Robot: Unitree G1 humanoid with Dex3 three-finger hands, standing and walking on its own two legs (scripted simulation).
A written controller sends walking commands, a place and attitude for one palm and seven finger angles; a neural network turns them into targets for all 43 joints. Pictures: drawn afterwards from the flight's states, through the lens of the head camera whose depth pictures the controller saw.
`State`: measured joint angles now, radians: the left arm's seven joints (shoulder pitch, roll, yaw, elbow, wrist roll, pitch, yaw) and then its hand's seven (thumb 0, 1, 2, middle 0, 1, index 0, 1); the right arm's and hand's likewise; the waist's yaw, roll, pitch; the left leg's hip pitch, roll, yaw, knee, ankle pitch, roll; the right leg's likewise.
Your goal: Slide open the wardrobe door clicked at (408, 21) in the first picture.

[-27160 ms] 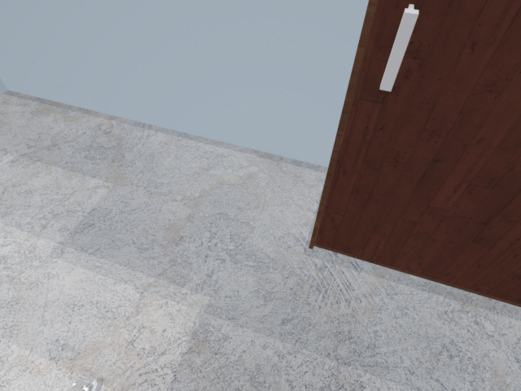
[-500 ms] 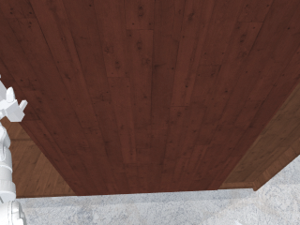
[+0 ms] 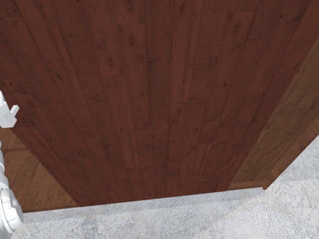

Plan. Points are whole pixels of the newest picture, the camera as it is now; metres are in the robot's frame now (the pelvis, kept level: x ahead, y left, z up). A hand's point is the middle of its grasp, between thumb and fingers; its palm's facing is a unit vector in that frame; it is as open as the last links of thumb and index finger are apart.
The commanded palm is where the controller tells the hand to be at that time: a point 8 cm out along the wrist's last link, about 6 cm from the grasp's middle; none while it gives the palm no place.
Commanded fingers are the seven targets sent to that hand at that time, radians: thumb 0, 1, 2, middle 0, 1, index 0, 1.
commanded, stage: stop walking and hold the door there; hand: left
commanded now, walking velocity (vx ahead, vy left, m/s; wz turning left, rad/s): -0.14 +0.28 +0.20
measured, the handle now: out of the picture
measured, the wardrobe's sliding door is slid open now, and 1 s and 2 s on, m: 0.61 0.61 0.61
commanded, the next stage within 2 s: loosen the grip on the handle in 1.62 s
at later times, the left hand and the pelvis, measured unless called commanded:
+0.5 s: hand out of the picture +0.37 +0.40 +0.17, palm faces +0.53 -0.81 -0.24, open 7.0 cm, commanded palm +0.32 +0.44 +0.14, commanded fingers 0.00 0.90 0.90 -0.45 -1.40 -0.45 -1.40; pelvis -0.05 +0.07 -0.01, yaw +2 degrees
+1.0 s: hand out of the picture +0.37 +0.39 +0.16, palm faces +0.30 -0.94 -0.16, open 6.3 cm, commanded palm +0.33 +0.43 +0.14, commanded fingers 0.00 0.90 0.90 -0.45 -1.40 -0.45 -1.40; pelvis -0.08 +0.17 -0.03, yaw +6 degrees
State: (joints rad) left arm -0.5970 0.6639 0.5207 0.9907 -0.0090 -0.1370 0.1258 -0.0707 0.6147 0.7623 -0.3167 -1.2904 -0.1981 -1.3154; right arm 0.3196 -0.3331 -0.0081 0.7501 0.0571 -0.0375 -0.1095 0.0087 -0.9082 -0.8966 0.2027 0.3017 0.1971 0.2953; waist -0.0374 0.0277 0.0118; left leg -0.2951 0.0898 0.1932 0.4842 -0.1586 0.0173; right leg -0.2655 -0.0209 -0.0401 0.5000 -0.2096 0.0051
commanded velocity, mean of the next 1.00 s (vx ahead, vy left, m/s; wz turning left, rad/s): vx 0.04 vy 0.12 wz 0.12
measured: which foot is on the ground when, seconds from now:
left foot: down 0.00-0.50, up 0.52-0.78, down 0.80-1.00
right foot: down 0.00-0.26, up 0.28-0.48, down 0.50-0.78, up 0.80-0.96, down 0.98-1.00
